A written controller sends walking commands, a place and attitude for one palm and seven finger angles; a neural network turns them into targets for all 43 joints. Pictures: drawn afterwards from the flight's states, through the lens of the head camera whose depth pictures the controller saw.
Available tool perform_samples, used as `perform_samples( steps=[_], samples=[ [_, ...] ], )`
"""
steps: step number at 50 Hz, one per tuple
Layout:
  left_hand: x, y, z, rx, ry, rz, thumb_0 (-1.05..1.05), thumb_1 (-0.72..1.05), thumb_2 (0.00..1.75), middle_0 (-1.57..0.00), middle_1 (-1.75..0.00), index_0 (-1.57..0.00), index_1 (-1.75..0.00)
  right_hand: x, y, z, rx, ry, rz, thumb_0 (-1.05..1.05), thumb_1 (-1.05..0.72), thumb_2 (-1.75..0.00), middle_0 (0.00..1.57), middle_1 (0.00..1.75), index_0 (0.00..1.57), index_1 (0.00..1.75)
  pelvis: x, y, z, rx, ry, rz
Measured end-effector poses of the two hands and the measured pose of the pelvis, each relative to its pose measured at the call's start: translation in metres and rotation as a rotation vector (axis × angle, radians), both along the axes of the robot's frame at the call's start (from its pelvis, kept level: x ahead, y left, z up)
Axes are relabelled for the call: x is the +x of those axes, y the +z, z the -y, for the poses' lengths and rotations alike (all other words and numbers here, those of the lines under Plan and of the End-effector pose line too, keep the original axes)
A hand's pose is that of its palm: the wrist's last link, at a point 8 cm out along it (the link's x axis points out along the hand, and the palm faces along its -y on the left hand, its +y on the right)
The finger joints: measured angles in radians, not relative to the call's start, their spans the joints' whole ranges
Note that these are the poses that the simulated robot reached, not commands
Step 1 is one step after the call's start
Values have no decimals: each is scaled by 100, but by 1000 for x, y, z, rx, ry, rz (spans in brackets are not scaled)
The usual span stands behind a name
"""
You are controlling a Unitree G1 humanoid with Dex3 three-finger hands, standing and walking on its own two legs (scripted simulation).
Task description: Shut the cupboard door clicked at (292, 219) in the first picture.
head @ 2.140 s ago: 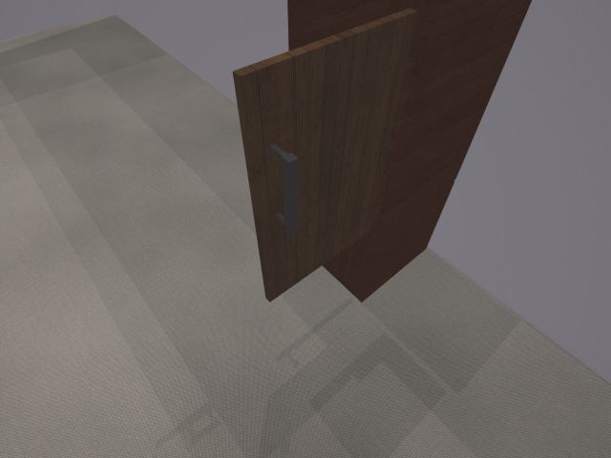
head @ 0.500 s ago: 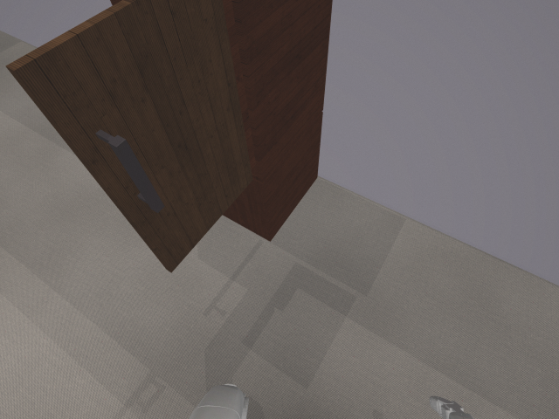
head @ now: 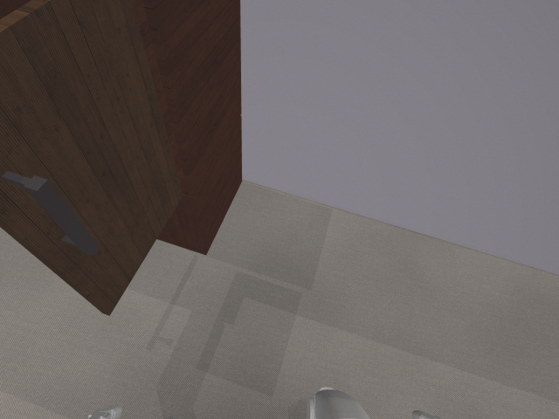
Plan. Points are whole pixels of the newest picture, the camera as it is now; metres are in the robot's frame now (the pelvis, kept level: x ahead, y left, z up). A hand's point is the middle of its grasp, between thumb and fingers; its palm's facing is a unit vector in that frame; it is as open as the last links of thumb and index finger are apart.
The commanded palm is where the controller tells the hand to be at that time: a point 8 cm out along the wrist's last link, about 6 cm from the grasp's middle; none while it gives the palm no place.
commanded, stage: walk to a spot facing it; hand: left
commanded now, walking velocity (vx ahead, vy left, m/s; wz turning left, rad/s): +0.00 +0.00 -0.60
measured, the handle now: (56, 217) +0.34 +0.37 +0.02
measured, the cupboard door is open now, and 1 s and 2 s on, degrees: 89 89 89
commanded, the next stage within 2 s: turn to face it in 1.68 s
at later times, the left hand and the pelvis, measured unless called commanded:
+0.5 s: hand (212, 375) +0.19 +0.12 -0.17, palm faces -0.34 -0.92 -0.22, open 7.4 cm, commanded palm none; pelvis +0.04 -0.03 -0.01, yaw -20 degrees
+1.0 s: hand (329, 280) +0.39 -0.07 -0.18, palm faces -0.66 -0.73 -0.19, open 7.4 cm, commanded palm none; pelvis +0.16 -0.13 -0.03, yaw -38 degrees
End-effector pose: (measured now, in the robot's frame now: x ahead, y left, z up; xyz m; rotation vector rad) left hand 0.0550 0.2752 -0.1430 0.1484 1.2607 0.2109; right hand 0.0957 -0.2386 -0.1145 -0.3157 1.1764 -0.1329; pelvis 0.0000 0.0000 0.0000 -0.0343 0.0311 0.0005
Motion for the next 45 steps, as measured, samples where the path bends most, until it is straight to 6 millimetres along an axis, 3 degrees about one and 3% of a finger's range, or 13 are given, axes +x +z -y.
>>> perform_samples(
  steps=[5, 12, 15, 19, 24, 29, 34, 40, 45],
  samples=[
    [51, 4, 17, -2, -132, 23, 0, 91, 90, -19, -30, -19, -30, -49, -8, 19, 9, -139, -62, 1, -90, -90, 20, 30, 20, 30, 7, -3, 6, -1, -88, 12],
    [123, 3, 69, 34, -316, 123, 0, 91, 90, -19, -30, -19, -30, -109, -41, 57, 40, -323, -150, 1, -90, -90, 20, 30, 20, 30, 17, -23, 32, 27, -194, 21],
    [131, 9, 85, 38, -353, 125, 0, 91, 90, -20, -30, -20, -30, -115, -38, 67, 39, -374, -161, 1, -90, -90, 20, 30, 20, 30, 18, -18, 37, 34, -226, 27],
    [134, 12, 99, 28, -396, 90, 0, 91, 90, -20, -30, -20, -30, -104, -25, 70, 44, -413, -106, 1, -90, -90, 20, 30, 20, 30, 22, -8, 40, 55, -282, 19],
    [139, 7, 105, -8, -437, 54, 0, 91, 90, -20, -30, -20, -30, -83, -16, 64, 48, -439, -26, 1, -90, -90, 20, 30, 20, 30, 33, -5, 35, 55, -339, 12],
    [155, -11, 97, -50, -448, 27, 0, 91, 90, -20, -30, -20, -30, -67, -15, 49, 22, -456, 37, 1, -90, -90, 20, 30, 20, 30, 58, -15, 24, 24, -390, -3],
    [192, -6, 106, -69, -505, 11, 1, 91, 90, -20, -30, -20, -30, -83, -5, 28, 28, -519, -12, 1, -90, -90, 20, 30, 20, 30, 82, -5, 29, 11, -446, 2],
    [251, 2, 151, -86, -604, 41, 1, 91, 90, -19, -30, -19, -30, -116, -5, 7, 80, -643, -146, 1, -90, -90, 20, 30, 20, 30, 109, 0, 50, 9, -531, 1],
    [304, 0, 221, -94, -741, 56, 1, 91, 90, -19, -30, -19, -30, -144, -18, -3, 149, -778, -249, 1, -90, -90, 20, 30, 20, 30, 133, -8, 81, 23, -606, 13]
  ],
)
